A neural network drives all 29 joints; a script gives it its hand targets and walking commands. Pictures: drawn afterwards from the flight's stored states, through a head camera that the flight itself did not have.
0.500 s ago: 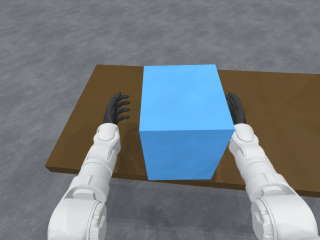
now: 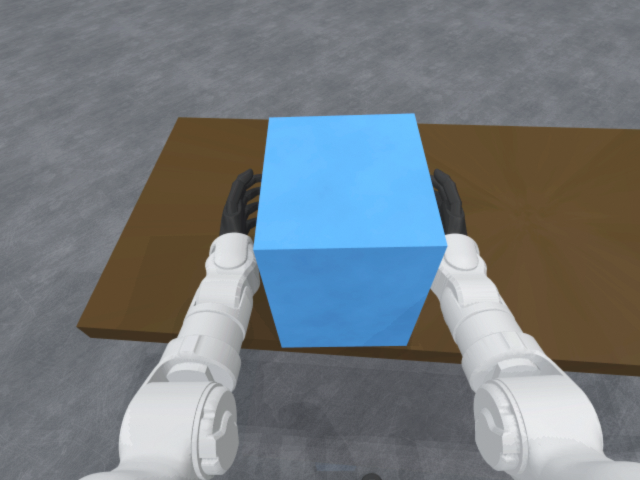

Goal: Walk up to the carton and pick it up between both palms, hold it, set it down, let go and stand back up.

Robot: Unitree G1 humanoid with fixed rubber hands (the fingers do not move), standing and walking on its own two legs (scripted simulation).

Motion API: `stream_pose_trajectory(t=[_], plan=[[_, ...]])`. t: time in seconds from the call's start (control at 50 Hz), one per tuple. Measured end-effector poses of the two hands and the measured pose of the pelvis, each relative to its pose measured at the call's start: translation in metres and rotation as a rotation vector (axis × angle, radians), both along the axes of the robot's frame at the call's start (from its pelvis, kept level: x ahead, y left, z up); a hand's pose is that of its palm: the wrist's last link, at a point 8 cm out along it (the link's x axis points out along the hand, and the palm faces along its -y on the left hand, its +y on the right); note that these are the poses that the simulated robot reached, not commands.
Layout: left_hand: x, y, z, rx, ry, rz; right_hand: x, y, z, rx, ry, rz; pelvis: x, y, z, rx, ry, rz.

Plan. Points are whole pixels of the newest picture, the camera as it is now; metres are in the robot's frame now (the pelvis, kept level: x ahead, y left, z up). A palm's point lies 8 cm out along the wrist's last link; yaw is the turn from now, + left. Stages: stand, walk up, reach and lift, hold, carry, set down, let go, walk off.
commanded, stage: reach and lift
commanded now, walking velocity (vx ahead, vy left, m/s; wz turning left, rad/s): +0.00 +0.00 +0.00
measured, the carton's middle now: (342, 239) +0.42 -0.03 +0.05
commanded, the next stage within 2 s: none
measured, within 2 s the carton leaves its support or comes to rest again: leaves its support in 1.56 s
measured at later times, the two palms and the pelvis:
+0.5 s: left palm (236, 235) +0.42 +0.11 +0.08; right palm (449, 235) +0.40 -0.17 +0.07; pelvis +0.01 +0.00 +0.01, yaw +2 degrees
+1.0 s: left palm (236, 234) +0.42 +0.11 +0.07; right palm (447, 238) +0.40 -0.17 +0.07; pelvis +0.03 +0.02 +0.01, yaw +2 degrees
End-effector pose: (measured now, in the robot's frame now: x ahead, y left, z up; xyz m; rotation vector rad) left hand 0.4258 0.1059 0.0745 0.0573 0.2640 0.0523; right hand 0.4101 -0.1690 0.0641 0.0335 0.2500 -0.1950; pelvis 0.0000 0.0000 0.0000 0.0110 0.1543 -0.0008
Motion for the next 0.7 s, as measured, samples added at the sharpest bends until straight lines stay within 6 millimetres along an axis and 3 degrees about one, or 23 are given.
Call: stream_pose_trajectory(t=[0.34, 0.7], plan=[[0.000, 0.001, -0.001, 0.002, -0.022, -0.010, -0.001, 0.001, 0.002, -0.022, -0.035, 0.001, 0.001, -0.005, 0.003, 0.005, -0.029, 0.012], [-0.007, 0.002, -0.001, -0.006, -0.060, -0.024, -0.012, 0.004, 0.004, -0.109, -0.104, 0.004, 0.020, 0.005, 0.008, -0.018, -0.125, 0.047]])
